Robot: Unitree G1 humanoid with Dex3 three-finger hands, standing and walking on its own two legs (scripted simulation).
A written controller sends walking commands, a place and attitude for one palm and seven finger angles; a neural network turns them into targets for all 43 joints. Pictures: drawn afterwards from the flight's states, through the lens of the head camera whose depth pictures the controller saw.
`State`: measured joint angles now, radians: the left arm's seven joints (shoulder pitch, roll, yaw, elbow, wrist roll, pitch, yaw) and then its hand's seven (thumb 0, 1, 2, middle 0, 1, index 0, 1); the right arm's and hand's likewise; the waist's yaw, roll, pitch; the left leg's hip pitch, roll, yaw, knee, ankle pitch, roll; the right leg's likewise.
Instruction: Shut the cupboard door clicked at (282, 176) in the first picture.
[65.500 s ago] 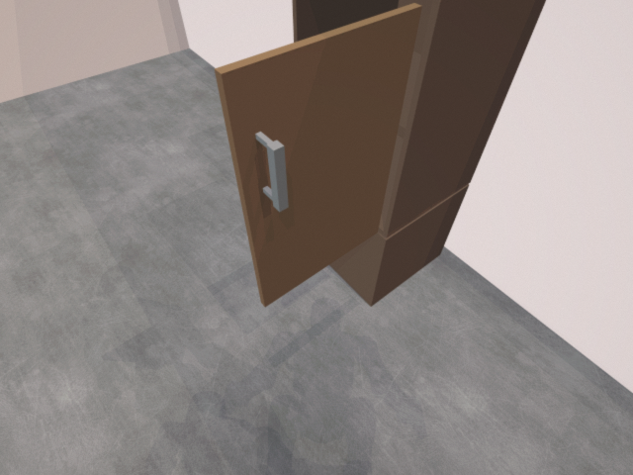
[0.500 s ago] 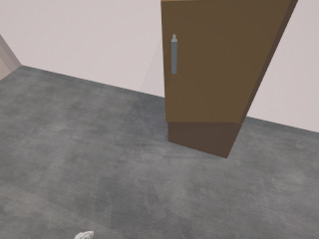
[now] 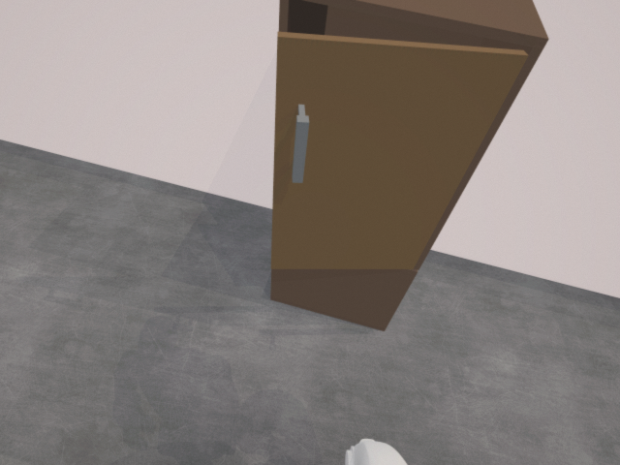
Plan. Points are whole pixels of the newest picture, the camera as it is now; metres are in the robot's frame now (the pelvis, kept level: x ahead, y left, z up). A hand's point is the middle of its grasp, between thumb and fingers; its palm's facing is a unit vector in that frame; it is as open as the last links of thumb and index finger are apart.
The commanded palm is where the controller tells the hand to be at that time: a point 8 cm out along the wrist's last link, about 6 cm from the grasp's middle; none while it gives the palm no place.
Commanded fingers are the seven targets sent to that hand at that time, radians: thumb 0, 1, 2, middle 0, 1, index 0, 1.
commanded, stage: take the last steps up to it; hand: left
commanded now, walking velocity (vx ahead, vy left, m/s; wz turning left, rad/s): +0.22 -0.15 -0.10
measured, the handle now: (299, 144) +0.61 +0.05 +0.07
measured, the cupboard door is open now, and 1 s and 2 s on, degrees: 18 18 18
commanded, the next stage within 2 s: come to a stop and stand still in 0.16 s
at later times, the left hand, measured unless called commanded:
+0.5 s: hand (269, 405) +0.24 +0.06 -0.16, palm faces -0.02 -0.97 -0.24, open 7.2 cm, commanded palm none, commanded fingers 0.00 0.90 0.90 -0.20 -0.30 -0.20 -0.30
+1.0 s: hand out of the picture +0.12 +0.14 -0.19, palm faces +0.08 -0.97 -0.21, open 7.4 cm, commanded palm none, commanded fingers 0.00 0.90 0.90 -0.20 -0.30 -0.20 -0.30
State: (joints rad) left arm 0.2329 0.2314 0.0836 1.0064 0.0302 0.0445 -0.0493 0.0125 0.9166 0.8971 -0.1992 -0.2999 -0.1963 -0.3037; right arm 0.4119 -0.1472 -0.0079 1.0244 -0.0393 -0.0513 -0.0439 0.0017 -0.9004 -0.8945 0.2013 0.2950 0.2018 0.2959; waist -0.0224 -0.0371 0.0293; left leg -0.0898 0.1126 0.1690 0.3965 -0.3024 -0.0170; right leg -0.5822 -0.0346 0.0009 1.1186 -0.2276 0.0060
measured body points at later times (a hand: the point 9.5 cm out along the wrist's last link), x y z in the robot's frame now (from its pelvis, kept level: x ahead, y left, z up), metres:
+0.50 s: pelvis +0.14 -0.11 -0.01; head +0.18 -0.14 +0.44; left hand +0.24 +0.11 -0.14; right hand +0.17 -0.35 -0.17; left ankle +0.13 +0.02 -0.68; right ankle +0.18 -0.18 -0.75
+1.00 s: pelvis +0.11 -0.05 -0.01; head +0.12 -0.03 +0.44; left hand +0.11 +0.20 -0.17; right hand +0.16 -0.28 -0.15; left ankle +0.07 +0.08 -0.75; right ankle +0.18 -0.18 -0.74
